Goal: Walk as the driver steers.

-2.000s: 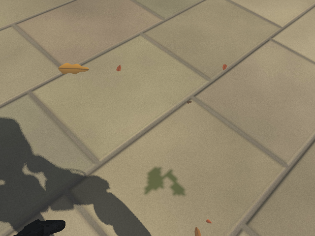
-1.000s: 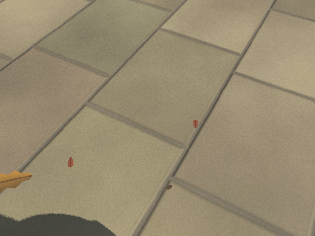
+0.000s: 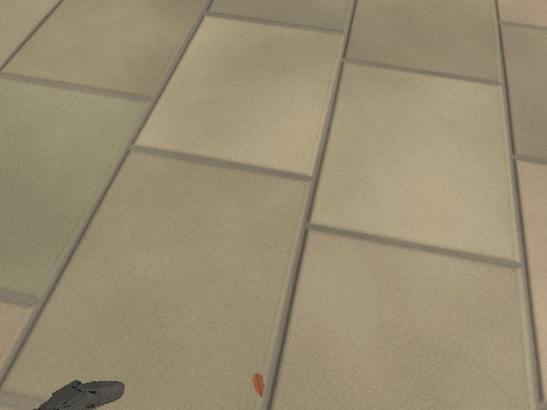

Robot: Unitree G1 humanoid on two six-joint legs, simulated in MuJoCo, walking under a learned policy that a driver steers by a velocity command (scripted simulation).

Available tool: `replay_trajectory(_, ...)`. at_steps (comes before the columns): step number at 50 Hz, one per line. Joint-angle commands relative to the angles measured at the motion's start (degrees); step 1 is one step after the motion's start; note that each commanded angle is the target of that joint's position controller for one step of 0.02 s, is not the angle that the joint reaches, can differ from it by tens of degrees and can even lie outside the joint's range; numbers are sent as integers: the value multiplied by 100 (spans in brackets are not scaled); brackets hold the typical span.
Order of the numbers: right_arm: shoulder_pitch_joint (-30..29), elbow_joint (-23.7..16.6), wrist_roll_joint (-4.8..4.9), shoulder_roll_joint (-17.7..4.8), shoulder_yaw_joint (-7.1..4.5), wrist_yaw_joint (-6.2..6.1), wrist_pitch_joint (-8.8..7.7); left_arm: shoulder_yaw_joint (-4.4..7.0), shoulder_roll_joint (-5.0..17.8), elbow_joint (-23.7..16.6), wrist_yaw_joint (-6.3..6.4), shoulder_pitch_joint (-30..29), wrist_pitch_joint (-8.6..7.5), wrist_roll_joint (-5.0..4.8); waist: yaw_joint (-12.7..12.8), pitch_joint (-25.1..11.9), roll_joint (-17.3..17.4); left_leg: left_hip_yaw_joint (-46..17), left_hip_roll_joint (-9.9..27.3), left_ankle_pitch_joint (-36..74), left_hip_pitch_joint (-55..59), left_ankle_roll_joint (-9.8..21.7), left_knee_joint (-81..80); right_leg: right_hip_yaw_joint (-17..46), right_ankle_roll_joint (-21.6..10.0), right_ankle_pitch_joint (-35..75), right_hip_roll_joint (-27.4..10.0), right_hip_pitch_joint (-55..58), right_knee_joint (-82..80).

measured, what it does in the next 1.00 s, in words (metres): walks ahead, turning left: right foot, then left foot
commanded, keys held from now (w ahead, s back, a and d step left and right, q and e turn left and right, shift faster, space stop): w+q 1.00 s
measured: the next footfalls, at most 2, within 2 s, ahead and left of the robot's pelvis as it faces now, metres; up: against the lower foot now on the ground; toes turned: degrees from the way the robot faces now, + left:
right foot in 0.14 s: +0.23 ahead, -0.14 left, +0.00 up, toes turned +9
left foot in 0.64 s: +0.44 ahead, +0.19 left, +0.00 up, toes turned +25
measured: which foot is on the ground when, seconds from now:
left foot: down 0.00-0.14, up 0.16-0.62, down 0.64-1.00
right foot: up 0.00-0.12, down 0.14-0.62, up 0.64-1.00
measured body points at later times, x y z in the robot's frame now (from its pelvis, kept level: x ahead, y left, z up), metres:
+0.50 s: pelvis +0.25 -0.02 -0.01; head +0.28 +0.00 +0.44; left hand +0.19 +0.27 -0.13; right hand +0.53 -0.19 -0.09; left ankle +0.37 +0.18 -0.70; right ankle +0.19 -0.15 -0.75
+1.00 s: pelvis +0.50 +0.13 +0.00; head +0.52 +0.16 +0.44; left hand +0.55 +0.46 -0.08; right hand +0.71 -0.08 -0.10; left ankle +0.41 +0.17 -0.75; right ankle +0.76 +0.09 -0.70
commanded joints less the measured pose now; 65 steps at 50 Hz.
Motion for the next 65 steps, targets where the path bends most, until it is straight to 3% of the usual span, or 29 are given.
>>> replay_trajectory(1, -74, -373, 53, -1068, -271, -72, -16, 104, 404, -468, -44, -493, -136, -65, 127, -110, 674, -1200, 1258, 803, -459, 868, -444, -154, 52, 574, 313, 804, -581)
replay_trajectory(4, -71, -394, 56, -1079, -295, -99, 46, 202, 599, -472, -50, -390, -195, -102, 338, -141, 797, -1590, 1338, 498, -333, 685, -37, -102, -108, 295, 317, 1379, -1001)
replay_trajectory(6, -174, -481, 11, -808, -218, -94, 48, 342, 836, -277, 16, 441, -216, -44, 807, -545, 745, -1407, 948, 625, -689, 396, 874, -31, -410, 103, 56, 2733, -1259)
replay_trajectory(7, -222, -624, -90, -438, -91, -75, 18, 440, 1181, -184, 75, 1337, -206, 35, 1192, -1288, 70, -897, 574, -153, -1370, 168, 2494, 910, -779, -277, -959, 4058, -1219)
replay_trajectory(8, 442, -831, 54, -154, 7, -78, -55, 542, 1596, -2, 45, 1716, -94, 70, 907, -1873, -1726, -174, -2, -2142, -3079, -95, 4120, 3276, -1622, -1545, -2136, 5341, -1743)
replay_trajectory(9, 355, -715, 139, -717, -112, -102, -48, 453, 1123, 4, 11, 1620, -75, 4, 978, -1384, -1222, -272, 429, -2027, -3772, -168, 4966, 3710, -1642, -2618, -2140, 5002, -2021)
replay_trajectory(10, -133, -758, 104, -969, -196, -96, -16, 361, 803, -12, 19, 1414, -74, -23, 1056, -734, -717, -244, 598, -1507, -3915, -189, 5212, 2872, -1440, -2319, -1879, 4427, -2075)
replay_trajectory(11, -323, -770, 50, -907, -205, -97, 19, 302, 659, -13, 9, 1131, -70, 10, 931, -441, -388, -138, 760, -1093, -3729, -243, 5176, 2162, -1318, -1554, -1613, 3877, -2167)
replay_trajectory(14, -520, -896, 43, -627, -203, -15, 115, 252, 453, 120, 2, 758, -97, 56, 663, -49, -556, -23, 1068, -537, -3291, -323, 4755, 920, -1222, -300, -1189, 2927, -2565)
replay_trajectory(23, -1718, -1364, -3, -316, -55, 221, 113, 418, 974, 567, 69, 968, -88, -26, 902, 169, -138, 444, 1031, 1337, -3036, -325, 2483, -845, -1175, 998, -1124, 2957, -2848)
replay_trajectory(27, -2212, -1649, 14, -415, -78, 328, 128, 483, 1181, 770, 76, 1234, 23, -144, 959, 303, -154, 716, 888, 950, -2936, -55, 1882, -1185, -998, 1528, -1327, 3546, -2574)
replay_trajectory(29, -2041, -1702, -19, -594, -171, 345, 160, 532, 1357, 792, 106, 1232, 99, -185, 745, 56, -319, 1038, 553, 354, -2364, 179, 1778, -1417, -874, 3305, -1334, 3773, -1881)
replay_trajectory(31, -679, -1388, -9, -1038, -443, 279, 212, 519, 1381, 766, 154, 1173, 179, -218, -53, -721, -254, 1243, 69, 451, -375, 543, 1389, -1729, -633, 4293, -1097, 3284, 37)
replay_trajectory(32, 280, -1167, 21, -1484, -629, 157, 279, 405, 1130, 675, 175, 1298, 154, -67, -427, -1258, 324, 184, 646, 518, 1424, 865, 1317, -1737, -379, 2503, -865, 1859, 1798)
replay_trajectory(33, -2, -1243, 62, -2104, -671, 136, 215, 124, 316, 313, 75, 1851, 8, 134, 365, -1844, 1818, -3184, 2125, -604, 3130, 1968, 712, -1143, -63, -2788, 304, -644, 3762)
replay_trajectory(34, 197, -1398, 29, -1563, -522, 159, 136, 198, 831, 289, 2, 1187, -185, -67, -153, -2340, 1072, -4067, 2332, -1334, 3230, 1987, -43, 20, -153, -2841, 270, -1195, 4249)
replay_trajectory(35, 9, -1312, -24, -1283, -428, 177, 56, 259, 1066, 116, -29, 660, -274, -257, -180, -1450, 811, -3249, 2169, -894, 2607, 1706, -168, -11, -261, -2257, 50, -1560, 4100)
replay_trajectory(36, -316, -1320, -18, -1173, -388, 169, 18, 222, 971, 116, 10, 600, -321, -188, 85, -973, 368, -2622, 1930, -310, 1760, 1539, -167, -30, -292, -1768, -176, -1329, 3621)
replay_trajectory(38, -905, -1463, -116, -910, -291, 130, 9, 274, 1007, 205, 52, 757, -258, 19, 544, -569, 411, -1825, 1574, 894, 468, 1390, -316, 16, -199, -1319, -430, -528, 2922)
replay_trajectory(42, -887, -1349, -89, -995, -313, 19, -33, 215, 734, 171, 62, 626, -60, 99, 662, -313, 380, -1207, 1312, 1737, -479, 1431, -571, -175, 116, -767, -327, -207, 1994)
replay_trajectory(47, -451, -1103, -13, -1112, -355, -98, 34, 85, 466, -83, -25, -506, -103, 43, 233, -91, 531, -866, 907, 1001, -827, 995, -468, -236, 183, 1024, 98, 332, -81)
replay_trajectory(52, -116, -904, 35, -1066, -360, -132, 105, 189, 754, -206, -128, -782, -198, -53, 211, -87, 711, -1642, 1212, 570, -134, 840, 157, 18, -26, 646, 241, 626, -827)
replay_trajectory(55, -246, -943, 2, -856, -301, -123, 148, 350, 984, 7, -75, 158, -263, -24, 729, -476, 849, -1691, 939, 1052, -158, 553, 1095, -114, -400, 219, 193, 2027, -1194)
replay_trajectory(56, -246, -1040, -69, -522, -173, -99, 131, 434, 1254, 73, -24, 957, -282, 75, 1080, -1233, 384, -1281, 609, 539, -751, 340, 2544, 631, -760, -9, -647, 3447, -1058)
replay_trajectory(57, 495, -1190, 86, -204, -66, -103, 89, 554, 1691, 271, -28, 1549, -197, 133, 849, -2050, -1425, -446, -201, -1836, -2763, -92, 4436, 3141, -1675, -1386, -1936, 5391, -1499)
replay_trajectory(58, 506, -1098, 122, -728, -139, -122, 77, 461, 1238, 249, -73, 1526, -163, -20, 916, -1791, -1279, -508, 213, -2120, -3567, -182, 5314, 4006, -1676, -2711, -2144, 5310, -1893)
replay_trajectory(59, -70, -1125, 97, -1079, -245, -121, 105, 365, 895, 191, -47, 1286, -129, -34, 1056, -1037, -726, -446, 421, -1595, -3787, -233, 5579, 3192, -1428, -2680, -1907, 4645, -2007)
replay_trajectory(61, -620, -1236, -39, -941, -244, -118, 113, 269, 665, 255, -45, 898, -75, 50, 909, -276, -242, -229, 713, -911, -3511, -280, 5247, 1943, -1279, -1288, -1410, 3412, -2192)
replay_trajectory(65, -612, -1227, 9, -486, -160, -39, 146, 239, 590, 476, -67, 861, -156, 12, 640, -83, -452, -50, 904, -639, -2993, -278, 4388, 899, -1403, -214, -1087, 2678, -2657)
